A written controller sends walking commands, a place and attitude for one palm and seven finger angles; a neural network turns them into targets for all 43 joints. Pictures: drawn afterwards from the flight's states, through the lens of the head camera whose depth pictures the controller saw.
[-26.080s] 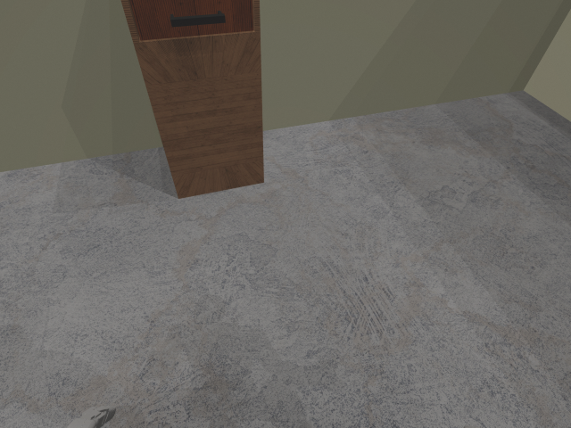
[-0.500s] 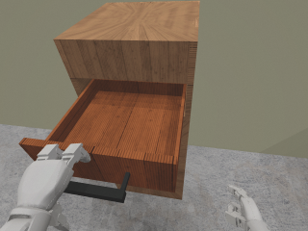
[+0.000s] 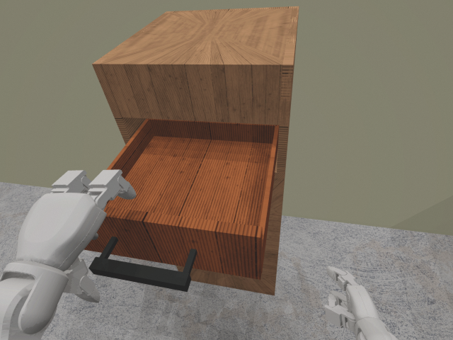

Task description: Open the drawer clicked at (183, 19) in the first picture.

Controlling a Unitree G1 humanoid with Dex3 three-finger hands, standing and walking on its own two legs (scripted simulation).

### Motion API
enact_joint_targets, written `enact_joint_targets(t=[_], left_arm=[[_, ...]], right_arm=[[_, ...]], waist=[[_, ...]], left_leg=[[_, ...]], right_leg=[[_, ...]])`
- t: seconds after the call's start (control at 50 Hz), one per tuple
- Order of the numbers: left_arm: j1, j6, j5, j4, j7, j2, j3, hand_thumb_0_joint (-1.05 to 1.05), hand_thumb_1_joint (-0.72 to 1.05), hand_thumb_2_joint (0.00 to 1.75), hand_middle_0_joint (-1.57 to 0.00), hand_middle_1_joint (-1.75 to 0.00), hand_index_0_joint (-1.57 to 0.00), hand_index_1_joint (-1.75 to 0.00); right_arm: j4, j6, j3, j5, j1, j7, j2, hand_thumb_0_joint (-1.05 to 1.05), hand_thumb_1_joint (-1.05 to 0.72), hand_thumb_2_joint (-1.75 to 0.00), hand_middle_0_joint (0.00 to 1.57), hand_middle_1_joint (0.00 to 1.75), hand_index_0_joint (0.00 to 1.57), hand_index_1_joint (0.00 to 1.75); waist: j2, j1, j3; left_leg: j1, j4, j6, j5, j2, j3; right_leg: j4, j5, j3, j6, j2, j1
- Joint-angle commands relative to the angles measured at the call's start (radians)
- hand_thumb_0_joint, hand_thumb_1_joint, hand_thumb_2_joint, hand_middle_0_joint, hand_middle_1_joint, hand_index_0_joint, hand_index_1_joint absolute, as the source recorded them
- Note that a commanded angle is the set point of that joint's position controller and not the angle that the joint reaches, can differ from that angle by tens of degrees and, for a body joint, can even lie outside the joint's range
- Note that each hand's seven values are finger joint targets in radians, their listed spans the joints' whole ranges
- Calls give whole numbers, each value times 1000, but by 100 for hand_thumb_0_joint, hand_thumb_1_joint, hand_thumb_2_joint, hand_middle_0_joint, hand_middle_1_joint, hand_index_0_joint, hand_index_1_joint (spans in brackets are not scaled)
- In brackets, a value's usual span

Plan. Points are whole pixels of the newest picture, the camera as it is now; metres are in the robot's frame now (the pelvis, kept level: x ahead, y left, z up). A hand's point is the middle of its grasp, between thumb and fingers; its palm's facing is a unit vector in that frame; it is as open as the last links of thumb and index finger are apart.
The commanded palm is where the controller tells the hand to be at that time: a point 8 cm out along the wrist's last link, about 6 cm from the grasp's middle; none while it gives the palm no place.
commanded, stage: lift the hand off the handle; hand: left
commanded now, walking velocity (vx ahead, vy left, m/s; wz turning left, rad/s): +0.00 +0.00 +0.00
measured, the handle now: (145, 261) +0.22 +0.19 +0.06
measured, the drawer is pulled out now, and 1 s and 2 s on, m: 0.29 0.29 0.29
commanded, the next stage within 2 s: draw the hand back to the body in 0.22 s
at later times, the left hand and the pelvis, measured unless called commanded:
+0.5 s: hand (80, 237) +0.17 +0.22 +0.19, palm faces +0.16 -0.04 -0.99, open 13.8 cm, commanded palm +0.14 +0.23 +0.25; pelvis +0.00 -0.01 +0.00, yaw +1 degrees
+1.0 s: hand (71, 221) +0.19 +0.23 +0.21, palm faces +0.27 -0.47 -0.84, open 13.8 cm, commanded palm +0.14 +0.26 +0.25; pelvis +0.01 +0.01 +0.00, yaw +0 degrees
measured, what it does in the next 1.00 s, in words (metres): stands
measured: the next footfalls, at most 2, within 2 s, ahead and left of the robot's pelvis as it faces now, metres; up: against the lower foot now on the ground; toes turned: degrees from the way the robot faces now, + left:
none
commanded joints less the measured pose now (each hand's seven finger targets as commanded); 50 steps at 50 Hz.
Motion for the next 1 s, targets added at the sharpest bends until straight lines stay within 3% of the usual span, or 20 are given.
enact_joint_targets(t=[0.0, 0.06, 0.1, 0.14, 0.22, 0.32, 0.4, 0.42, 0.6, 0.66, 0.7, 0.72, 0.78, 0.8, 0.82, 0.9, 0.92, 0.94, 0.96, 0.98], left_arm=[[-209, -4, -16, -157, 23, 243, 235, 0, -50, 30, -30, -120, -30, -120], [-190, -4, -38, -127, -5, 236, 226, 0, -50, 30, -30, -120, -30, -120], [-226, -2, -74, -177, -19, 269, 266, 0, -50, 30, -30, -120, -30, -120], [-126, 1, -83, -132, -44, 219, 224, 0, -50, 30, -30, -120, -30, -120], [-93, -6, -103, -143, -70, 252, 264, 0, -50, 30, -30, -120, -30, -120], [-114, -76, -102, -231, -32, 277, 295, 0, -50, 30, -30, -120, -30, -120], [-89, -107, -123, -176, 4, 335, 393, 0, -50, 30, -30, -120, -30, -120], [-120, -114, -110, -136, 0, 306, 358, 0, -50, 30, -30, -120, -30, -120], [-40, -103, -166, -133, -29, 319, 371, 0, -50, 30, -30, -120, -30, -120], [12, -119, -154, -178, -30, 303, 350, 0, -50, 30, -30, -120, -30, -120], [26, -123, -162, -232, -4, 362, 426, 0, -50, 30, -30, -120, -30, -120], [31, -135, -150, -232, -2, 339, 401, 0, -50, 30, -30, -120, -30, -120], [63, -148, -158, -219, 31, 342, 447, 0, -50, 30, -30, -120, -30, -120], [64, -145, -172, -222, 42, 360, 483, 0, -50, 30, -30, -120, -30, -120], [67, -147, -165, -187, 37, 317, 435, 0, -50, 30, -30, -120, -30, -120], [70, -122, -194, -126, 43, 311, 450, 0, -50, 30, -30, -120, -30, -120], [-58, -219, -786, -128, 92, -127, 348, 0, -47, 32, -30, -118, -30, -118], [11, -251, -781, -75, 131, 3, 415, 0, -43, 33, -29, -115, -29, -115], [58, -263, -786, -44, 145, -38, 400, 0, -40, 34, -29, -113, -29, -113], [39, -285, -837, -154, 155, -30, 415, 0, -36, 36, -29, -111, -29, -111]], right_arm=[[-175, -71, -35, 13, -249, -7, -82, 0, -90, -90, 20, 30, 20, 30], [-167, -64, -40, 4, -223, -4, -81, 0, -90, -90, 20, 30, 20, 30], [-177, -82, -37, 21, -264, 1, -88, 0, -90, -90, 20, 30, 20, 30], [-176, -78, -37, 13, -221, 5, -81, 0, -90, -90, 20, 30, 20, 30], [-181, -75, -34, 12, -225, 8, -95, 0, -90, -90, 20, 30, 20, 30], [-201, -97, -37, 2, -200, -2, -93, 0, -90, -90, 20, 30, 20, 30], [-184, -109, -48, 13, -204, -10, -97, 0, -90, -90, 20, 30, 20, 30], [-172, -100, -49, -3, -179, -11, -89, 0, -90, -90, 20, 30, 20, 30], [-196, -115, -58, 21, -211, -7, -107, 0, -90, -90, 20, 30, 20, 30], [-206, -100, -59, 6, -165, -10, -109, 0, -90, -90, 20, 30, 20, 30], [-221, -114, -55, 15, -191, -13, -115, 0, -90, -90, 20, 30, 20, 30], [-218, -104, -50, 1, -156, -11, -103, 0, -90, -90, 20, 30, 20, 30], [-214, -95, -64, 7, -135, -7, -103, 0, -90, -90, 20, 30, 20, 30], [-209, -105, -65, 17, -164, -2, -104, 0, -90, -90, 20, 30, 20, 30], [-206, -94, -64, 3, -129, 0, -92, 0, -90, -90, 20, 30, 20, 30], [-195, -96, -77, 25, -159, 6, -102, 0, -90, -90, 20, 30, 20, 30], [-186, -154, -76, 8, -29, -24, -29, 0, -90, -90, 20, 30, 20, 30], [-166, -181, -77, 8, -19, -45, -60, 0, -90, -90, 20, 30, 20, 30], [-159, -189, -75, 3, -36, -51, -60, 0, -90, -90, 20, 30, 20, 30], [-171, -199, -77, 8, -47, -60, -57, 0, -90, -90, 20, 30, 20, 30]], waist=[[-38, -2, -81], [-62, 2, -89], [-9, -2, -108], [-67, 0, -93], [-91, -1, -88], [-44, 0, -113], [-61, -10, -64], [-52, -5, -73], [-40, -13, -79], [-77, -10, -114], [-32, -4, -127], [-42, 1, -134], [-50, -3, -106], [-1, -1, -93], [-20, 1, -90], [-43, -10, -65], [-138, -137, -22], [-176, -109, -18], [-141, -104, 12], [-177, -89, -46]], left_leg=[[101, -99, -9, 29, 26, -19], [99, -105, -10, 65, 12, -9], [113, -88, -11, 80, 17, -14], [98, -94, -12, 94, 11, -4], [68, -85, -9, 76, 7, 2], [101, -58, -7, 51, 9, 1], [100, -38, -11, 30, 13, -4], [95, -39, -9, 35, 4, 3], [82, -40, -10, 53, 15, -4], [79, -40, -5, 85, 11, 1], [91, -26, -11, 83, 25, -2], [78, -27, -9, 96, 17, -1], [88, -29, -15, 106, 28, -3], [84, -25, -18, 100, 32, -4], [60, -31, -13, 97, 25, 1], [55, -44, -17, 84, 35, -4], [155, -68, -5, -1, 67, -20], [148, -99, -11, -66, 98, -52], [128, -114, -14, -109, 82, -54], [139, -129, -13, -105, 83, -55]], right_leg=[[-134, 11, -6, -5, 5, -103], [-139, 38, -18, 3, -4, -83], [-135, 78, 0, -1, 0, -81], [-130, 86, -19, 9, -9, -82], [-134, 84, -18, 13, -8, -86], [-150, 27, -18, 10, -16, -123], [-167, 15, 7, 5, -15, -153], [-163, 9, -12, 7, -19, -152], [-136, 82, 0, 10, -19, -129], [-125, 107, -27, 17, -21, -123], [-126, 119, -6, 9, -22, -123], [-118, 112, -34, 10, -22, -127], [-119, 100, -42, 10, -22, -153], [-120, 106, -27, 0, -12, -155], [-113, 84, -56, 4, -12, -167], [-108, 87, -45, 6, -6, -170], [-110, 56, -72, -19, 5, -163], [-106, -7, -56, -18, -9, -168], [-126, -29, -62, -21, -3, -169], [-131, -29, -56, -15, -19, -130]])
